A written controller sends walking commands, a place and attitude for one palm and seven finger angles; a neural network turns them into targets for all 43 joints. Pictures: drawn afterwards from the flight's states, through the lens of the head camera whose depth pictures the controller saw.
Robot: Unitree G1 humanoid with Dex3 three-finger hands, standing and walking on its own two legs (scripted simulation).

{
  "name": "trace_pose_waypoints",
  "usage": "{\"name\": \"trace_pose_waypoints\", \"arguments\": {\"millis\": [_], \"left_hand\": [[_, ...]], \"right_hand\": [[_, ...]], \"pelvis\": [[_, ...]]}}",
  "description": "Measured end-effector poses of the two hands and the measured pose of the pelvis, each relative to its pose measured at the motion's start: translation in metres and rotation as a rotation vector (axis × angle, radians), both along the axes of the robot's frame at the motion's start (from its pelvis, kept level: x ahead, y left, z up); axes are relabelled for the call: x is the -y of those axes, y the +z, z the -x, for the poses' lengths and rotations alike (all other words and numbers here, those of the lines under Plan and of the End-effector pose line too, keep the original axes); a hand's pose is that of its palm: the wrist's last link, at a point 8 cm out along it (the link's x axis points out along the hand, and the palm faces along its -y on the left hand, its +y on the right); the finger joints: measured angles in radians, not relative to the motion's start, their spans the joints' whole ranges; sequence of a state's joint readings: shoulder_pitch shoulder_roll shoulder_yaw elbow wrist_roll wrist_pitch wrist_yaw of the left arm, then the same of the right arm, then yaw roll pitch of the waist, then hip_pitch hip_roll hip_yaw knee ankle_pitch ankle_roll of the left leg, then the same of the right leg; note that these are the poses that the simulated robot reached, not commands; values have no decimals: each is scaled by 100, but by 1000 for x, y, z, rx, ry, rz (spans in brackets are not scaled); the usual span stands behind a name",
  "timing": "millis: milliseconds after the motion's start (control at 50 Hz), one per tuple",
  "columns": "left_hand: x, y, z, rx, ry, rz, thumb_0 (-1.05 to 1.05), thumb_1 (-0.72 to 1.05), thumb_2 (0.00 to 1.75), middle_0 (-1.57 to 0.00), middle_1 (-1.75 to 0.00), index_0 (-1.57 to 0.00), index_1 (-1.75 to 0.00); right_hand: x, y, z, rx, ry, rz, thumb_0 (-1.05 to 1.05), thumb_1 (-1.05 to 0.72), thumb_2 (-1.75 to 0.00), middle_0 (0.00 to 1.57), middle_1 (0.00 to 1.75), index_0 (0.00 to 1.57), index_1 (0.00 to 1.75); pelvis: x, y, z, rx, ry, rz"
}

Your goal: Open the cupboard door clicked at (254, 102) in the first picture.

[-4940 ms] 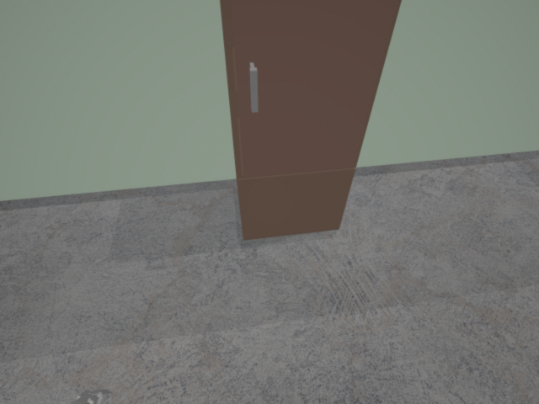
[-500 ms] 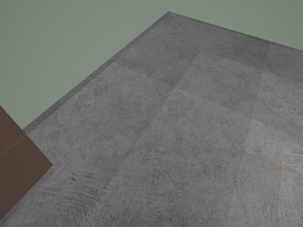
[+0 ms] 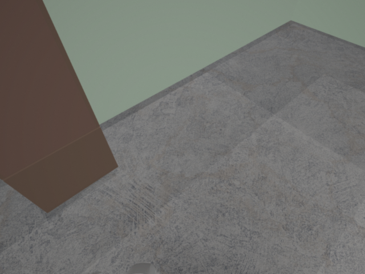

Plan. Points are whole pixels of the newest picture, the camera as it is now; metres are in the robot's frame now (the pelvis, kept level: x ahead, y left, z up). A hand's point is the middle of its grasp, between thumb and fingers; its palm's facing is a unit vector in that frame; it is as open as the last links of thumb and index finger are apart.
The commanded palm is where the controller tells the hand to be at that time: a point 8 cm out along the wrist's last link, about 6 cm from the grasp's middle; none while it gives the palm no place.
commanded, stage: turn to face it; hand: left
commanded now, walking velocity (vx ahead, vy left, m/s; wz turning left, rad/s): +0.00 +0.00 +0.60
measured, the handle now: out of the picture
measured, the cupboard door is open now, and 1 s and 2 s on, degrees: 0 0 0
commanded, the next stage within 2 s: take the last steps up to it in 1.20 s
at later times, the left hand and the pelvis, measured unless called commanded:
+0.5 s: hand out of the picture +0.04 +0.25 -0.15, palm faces +0.32 -0.90 -0.28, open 7.4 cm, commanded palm none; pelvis -0.01 +0.01 -0.01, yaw +17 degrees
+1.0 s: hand out of the picture -0.15 +0.22 -0.19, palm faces +0.60 -0.76 -0.25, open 7.4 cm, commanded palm none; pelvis -0.05 +0.03 -0.01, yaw +34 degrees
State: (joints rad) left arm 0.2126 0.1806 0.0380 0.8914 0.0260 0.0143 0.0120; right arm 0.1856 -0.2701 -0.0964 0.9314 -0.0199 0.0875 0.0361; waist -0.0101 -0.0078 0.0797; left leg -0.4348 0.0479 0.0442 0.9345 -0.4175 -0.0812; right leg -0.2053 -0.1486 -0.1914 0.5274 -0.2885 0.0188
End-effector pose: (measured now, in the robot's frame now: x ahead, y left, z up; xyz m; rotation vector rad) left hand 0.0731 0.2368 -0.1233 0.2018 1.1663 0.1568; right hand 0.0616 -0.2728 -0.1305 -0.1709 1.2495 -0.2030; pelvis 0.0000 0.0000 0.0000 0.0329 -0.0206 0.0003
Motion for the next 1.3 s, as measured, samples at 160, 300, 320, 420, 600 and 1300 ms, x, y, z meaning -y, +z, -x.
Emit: {"name": "trace_pose_waypoints", "arguments": {"millis": [160,300,320,420,600,1300], "left_hand": [[-63,-32,69,-120,172,-7,0,90,90,-21,-30,-20,-30],[-83,-15,80,-94,247,-24,1,91,90,-20,-30,-20,-30],[-82,-12,78,-79,254,-26,1,91,90,-20,-30,-20,-30],[-72,-1,66,-2,283,-39,1,91,90,-20,-30,-20,-30],[-27,14,73,106,353,-71,0,90,90,-20,-30,-20,-30],[-22,-7,242,-44,730,19,0,91,90,-20,-30,-20,-30]], "right_hand": [[-50,5,-60,97,187,44,1,-91,-90,20,30,20,30],[-75,14,-66,95,258,32,0,-90,-90,20,30,20,30],[-77,13,-66,90,266,25,0,-90,-90,20,30,20,30],[-76,4,-63,61,296,-8,1,-90,-90,20,30,21,30],[-49,-21,-71,7,364,-47,1,-90,-90,20,30,20,30],[-160,0,-77,34,730,-52,0,-90,-90,20,30,20,30]], "pelvis": [[-31,-17,6,-16,99,24],[-36,-3,10,-15,175,49],[-36,-2,10,-15,186,49],[-27,-2,12,-13,248,43],[4,-9,14,0,381,19],[-23,1,61,21,681,36]]}}
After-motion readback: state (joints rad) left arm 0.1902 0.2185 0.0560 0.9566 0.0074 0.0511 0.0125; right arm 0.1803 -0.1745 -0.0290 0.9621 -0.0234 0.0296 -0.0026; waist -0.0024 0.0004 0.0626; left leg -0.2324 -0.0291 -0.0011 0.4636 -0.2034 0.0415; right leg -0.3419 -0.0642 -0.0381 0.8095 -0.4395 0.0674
